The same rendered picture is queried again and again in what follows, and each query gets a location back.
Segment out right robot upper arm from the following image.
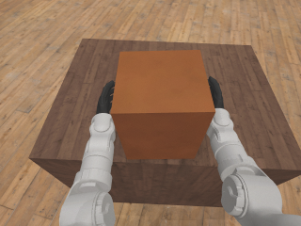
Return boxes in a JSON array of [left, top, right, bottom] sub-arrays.
[[221, 173, 301, 226]]

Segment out robot right forearm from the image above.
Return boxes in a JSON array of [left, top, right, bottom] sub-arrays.
[[206, 108, 282, 209]]

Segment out carton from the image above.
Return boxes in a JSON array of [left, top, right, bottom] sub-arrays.
[[110, 50, 215, 160]]

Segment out left robot upper arm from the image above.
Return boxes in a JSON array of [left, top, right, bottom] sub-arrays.
[[59, 190, 116, 226]]

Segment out robot right hand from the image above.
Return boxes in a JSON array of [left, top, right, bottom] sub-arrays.
[[207, 76, 225, 109]]

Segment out robot left forearm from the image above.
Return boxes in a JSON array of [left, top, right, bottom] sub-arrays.
[[59, 113, 116, 226]]

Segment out pedestal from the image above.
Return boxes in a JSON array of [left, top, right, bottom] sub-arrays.
[[28, 39, 301, 207]]

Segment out robot left hand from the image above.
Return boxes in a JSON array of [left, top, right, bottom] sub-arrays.
[[96, 80, 116, 115]]

